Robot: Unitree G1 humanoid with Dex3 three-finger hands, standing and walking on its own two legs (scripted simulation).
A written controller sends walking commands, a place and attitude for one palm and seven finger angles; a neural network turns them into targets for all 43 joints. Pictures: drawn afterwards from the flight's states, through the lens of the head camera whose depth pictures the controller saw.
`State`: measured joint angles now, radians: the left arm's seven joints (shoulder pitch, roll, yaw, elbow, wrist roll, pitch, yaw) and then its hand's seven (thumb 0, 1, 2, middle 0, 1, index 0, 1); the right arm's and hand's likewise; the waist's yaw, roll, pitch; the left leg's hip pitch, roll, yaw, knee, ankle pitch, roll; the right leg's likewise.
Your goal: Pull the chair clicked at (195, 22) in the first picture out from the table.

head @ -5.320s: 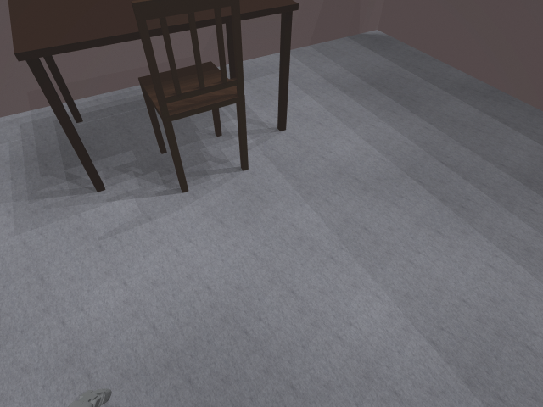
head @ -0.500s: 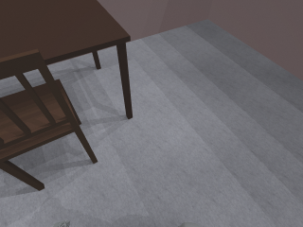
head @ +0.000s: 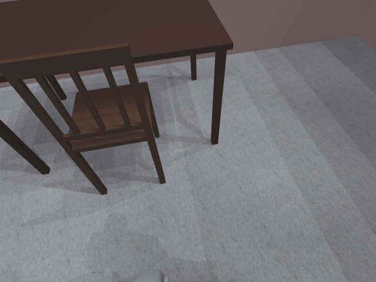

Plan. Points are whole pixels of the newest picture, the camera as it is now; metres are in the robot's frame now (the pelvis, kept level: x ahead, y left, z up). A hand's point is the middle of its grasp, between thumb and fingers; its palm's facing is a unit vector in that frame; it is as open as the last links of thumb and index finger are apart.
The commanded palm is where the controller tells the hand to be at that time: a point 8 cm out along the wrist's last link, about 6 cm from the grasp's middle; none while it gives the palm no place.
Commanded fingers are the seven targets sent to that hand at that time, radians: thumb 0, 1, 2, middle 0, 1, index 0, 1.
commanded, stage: turn to face it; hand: left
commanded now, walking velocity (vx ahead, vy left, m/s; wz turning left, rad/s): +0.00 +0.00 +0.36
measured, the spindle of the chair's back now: (89, 103) +0.68 +0.41 -0.09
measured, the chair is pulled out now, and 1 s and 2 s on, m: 0.00 0.00 0.00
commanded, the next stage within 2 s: take the last steps up to it in 0.26 s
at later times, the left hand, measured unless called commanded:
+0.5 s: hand out of the picture +0.02 +0.26 -0.16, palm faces +0.18 -0.95 -0.25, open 7.4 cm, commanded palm none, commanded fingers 0.00 0.90 0.90 -0.20 -0.30 -0.20 -0.30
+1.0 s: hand out of the picture -0.03 +0.15 -0.16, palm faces +0.33 -0.93 -0.17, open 7.4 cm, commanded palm none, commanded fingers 0.00 0.90 0.90 -0.20 -0.30 -0.20 -0.30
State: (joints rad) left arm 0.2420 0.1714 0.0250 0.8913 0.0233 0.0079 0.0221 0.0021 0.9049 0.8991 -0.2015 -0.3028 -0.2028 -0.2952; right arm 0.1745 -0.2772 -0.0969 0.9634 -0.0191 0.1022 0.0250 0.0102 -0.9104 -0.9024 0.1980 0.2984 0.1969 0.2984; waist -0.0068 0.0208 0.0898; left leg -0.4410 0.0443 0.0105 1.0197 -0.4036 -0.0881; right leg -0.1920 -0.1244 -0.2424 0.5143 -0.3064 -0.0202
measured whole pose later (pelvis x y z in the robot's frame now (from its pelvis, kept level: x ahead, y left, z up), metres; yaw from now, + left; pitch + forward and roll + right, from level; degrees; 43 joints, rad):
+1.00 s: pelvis +0.11 +0.04 +0.00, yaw +14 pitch +0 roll +0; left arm 0.50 0.07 0.00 1.14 0.02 -0.07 0.02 0.00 0.91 0.90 -0.20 -0.30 -0.20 -0.29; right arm 0.22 -0.20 -0.06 1.08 -0.02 0.03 0.02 0.01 -0.91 -0.90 0.20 0.30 0.20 0.30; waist 0.03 0.03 0.07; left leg -0.57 0.07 0.07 0.87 -0.18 0.01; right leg 0.08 -0.02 -0.16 0.27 -0.36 -0.01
